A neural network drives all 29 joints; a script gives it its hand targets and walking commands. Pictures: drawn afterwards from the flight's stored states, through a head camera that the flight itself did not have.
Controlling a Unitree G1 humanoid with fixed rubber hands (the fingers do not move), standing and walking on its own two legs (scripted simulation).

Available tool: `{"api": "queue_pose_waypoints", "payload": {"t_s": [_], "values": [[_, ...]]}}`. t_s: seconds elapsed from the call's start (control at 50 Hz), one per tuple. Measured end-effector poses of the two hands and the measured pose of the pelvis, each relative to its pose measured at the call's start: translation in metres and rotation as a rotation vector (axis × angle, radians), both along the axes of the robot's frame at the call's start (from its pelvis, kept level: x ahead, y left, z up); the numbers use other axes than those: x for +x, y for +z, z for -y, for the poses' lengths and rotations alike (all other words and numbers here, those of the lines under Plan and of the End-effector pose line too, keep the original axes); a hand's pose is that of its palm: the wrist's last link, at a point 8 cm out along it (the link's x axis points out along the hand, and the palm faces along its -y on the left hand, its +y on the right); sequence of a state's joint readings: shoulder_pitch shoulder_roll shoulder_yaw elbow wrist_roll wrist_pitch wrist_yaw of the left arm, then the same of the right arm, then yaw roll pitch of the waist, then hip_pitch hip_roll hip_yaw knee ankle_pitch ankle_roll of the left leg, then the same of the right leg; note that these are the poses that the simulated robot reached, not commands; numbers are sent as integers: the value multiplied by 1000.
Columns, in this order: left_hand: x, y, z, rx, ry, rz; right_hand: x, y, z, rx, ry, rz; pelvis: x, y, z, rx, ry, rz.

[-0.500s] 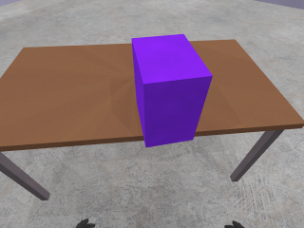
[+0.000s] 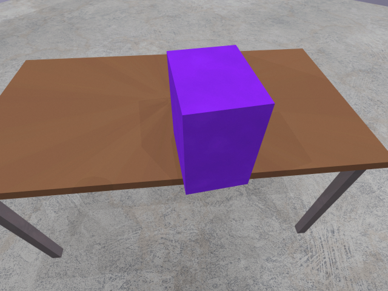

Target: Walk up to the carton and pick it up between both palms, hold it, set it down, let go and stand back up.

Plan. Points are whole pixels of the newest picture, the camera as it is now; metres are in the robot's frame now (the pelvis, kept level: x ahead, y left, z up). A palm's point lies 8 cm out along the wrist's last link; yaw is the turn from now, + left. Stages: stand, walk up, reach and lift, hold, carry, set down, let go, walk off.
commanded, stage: stand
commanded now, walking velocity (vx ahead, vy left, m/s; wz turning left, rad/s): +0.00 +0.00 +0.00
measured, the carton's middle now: (210, 122) +0.52 -0.01 +0.05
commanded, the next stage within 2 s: walk up in 1.14 s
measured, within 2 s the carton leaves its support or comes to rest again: neither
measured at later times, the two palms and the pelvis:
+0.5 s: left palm out of the picture +0.04 +0.24 -0.13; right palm out of the picture +0.05 -0.23 -0.12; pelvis +0.01 +0.00 +0.01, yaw +0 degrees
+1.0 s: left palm out of the picture -0.02 +0.22 -0.13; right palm out of the picture -0.01 -0.22 -0.13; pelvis -0.01 +0.00 +0.01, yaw +0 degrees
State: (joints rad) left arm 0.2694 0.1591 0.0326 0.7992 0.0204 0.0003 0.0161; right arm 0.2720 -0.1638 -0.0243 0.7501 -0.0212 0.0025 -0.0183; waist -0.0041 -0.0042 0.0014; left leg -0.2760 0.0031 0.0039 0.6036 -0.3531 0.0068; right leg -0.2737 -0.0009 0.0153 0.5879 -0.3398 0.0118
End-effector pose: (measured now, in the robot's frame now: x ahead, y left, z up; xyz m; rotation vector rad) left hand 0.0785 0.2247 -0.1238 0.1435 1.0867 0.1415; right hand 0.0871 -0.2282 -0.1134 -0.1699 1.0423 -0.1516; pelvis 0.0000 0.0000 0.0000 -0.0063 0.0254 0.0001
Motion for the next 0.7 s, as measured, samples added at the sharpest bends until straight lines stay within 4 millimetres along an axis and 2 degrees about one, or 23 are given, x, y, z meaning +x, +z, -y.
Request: {"api": "queue_pose_waypoints", "payload": {"t_s": [0.18,0.3,0.4,0.7], "values": [[1,0,-8,15,20,-20,-10,-5,0,2,-15,-56,6,2,-1,1,3,12],[-6,-2,-12,22,39,-49,-13,-5,3,-12,-32,-79,7,3,-2,1,-1,21],[-19,-5,-11,19,50,-94,-20,-5,5,-23,-38,-108,7,5,-3,0,2,28],[-70,-9,-6,3,97,-231,-70,-14,-4,7,-65,-253,1,10,-3,1,8,55]]}}
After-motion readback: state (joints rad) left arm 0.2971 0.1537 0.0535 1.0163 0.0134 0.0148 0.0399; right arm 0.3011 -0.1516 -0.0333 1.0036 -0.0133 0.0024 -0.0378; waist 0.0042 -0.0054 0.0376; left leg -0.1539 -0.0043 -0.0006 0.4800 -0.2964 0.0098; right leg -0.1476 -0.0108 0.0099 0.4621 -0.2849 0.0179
